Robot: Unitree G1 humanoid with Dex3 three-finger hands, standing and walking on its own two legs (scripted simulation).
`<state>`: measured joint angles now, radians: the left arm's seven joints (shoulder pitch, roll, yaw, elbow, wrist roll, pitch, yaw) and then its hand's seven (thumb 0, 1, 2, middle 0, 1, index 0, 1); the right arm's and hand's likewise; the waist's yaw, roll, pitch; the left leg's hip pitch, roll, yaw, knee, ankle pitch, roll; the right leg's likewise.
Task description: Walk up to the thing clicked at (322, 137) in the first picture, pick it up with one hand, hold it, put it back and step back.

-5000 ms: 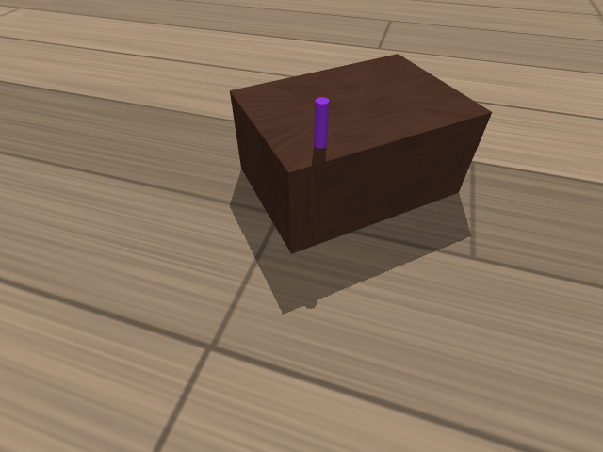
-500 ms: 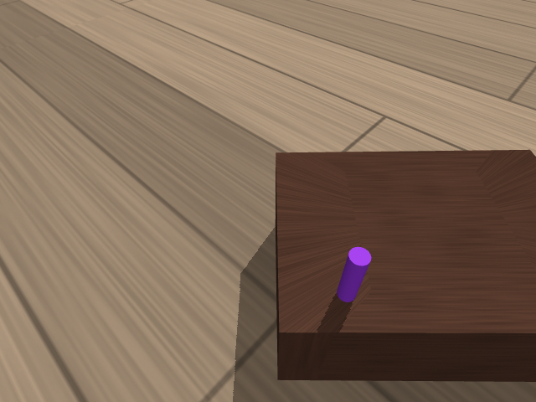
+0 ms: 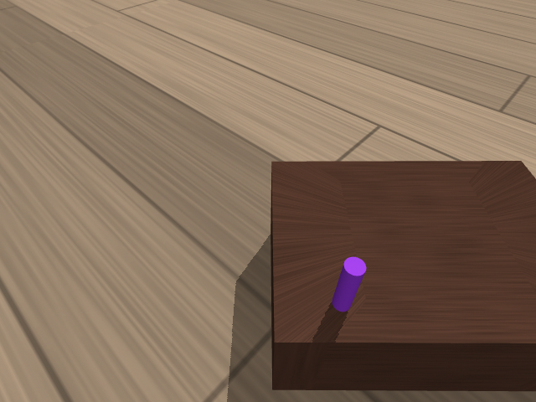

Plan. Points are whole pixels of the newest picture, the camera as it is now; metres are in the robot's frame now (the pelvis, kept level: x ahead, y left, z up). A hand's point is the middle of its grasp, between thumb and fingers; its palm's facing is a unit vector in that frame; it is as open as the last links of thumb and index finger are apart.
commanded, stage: stand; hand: right
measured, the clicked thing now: (347, 286) +0.44 -0.19 -0.24
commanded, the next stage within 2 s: go down in 1.94 s
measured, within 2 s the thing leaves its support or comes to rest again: neither
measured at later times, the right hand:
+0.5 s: hand out of the picture +0.07 -0.27 -0.16, palm faces -0.01 +0.95 -0.33, open 7.4 cm
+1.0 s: hand out of the picture +0.06 -0.27 -0.16, palm faces -0.02 +0.94 -0.33, open 7.4 cm
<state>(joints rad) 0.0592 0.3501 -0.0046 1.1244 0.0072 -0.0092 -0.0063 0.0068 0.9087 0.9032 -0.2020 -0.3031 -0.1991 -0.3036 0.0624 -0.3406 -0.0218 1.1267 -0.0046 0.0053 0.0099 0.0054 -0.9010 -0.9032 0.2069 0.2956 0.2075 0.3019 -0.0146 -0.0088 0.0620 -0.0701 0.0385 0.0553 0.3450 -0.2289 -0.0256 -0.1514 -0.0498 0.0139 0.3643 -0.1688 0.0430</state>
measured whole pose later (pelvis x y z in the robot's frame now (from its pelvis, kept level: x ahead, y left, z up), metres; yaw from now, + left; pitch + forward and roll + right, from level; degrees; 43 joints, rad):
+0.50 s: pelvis -0.01 -0.02 +0.00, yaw +0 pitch -3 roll +0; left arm 0.11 0.36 0.00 1.14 0.01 -0.01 -0.01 0.01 0.91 0.90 -0.20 -0.30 -0.20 -0.30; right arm 0.10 -0.35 -0.02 1.14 -0.01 0.01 0.02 0.01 -0.90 -0.90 0.21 0.30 0.21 0.30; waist 0.00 0.01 0.06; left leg -0.07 0.06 0.04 0.32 -0.20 -0.05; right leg -0.15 -0.03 0.00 0.34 -0.14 0.02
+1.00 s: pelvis -0.01 -0.02 +0.00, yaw +0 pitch -2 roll +0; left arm 0.10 0.35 0.00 1.13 0.01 -0.01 -0.02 0.01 0.91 0.90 -0.20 -0.30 -0.20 -0.30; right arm 0.11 -0.35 -0.01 1.14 -0.01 0.00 0.01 0.01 -0.90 -0.90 0.21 0.30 0.21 0.30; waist -0.01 0.00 0.06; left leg -0.07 0.06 0.04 0.32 -0.20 -0.05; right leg -0.16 -0.03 0.00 0.35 -0.15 0.02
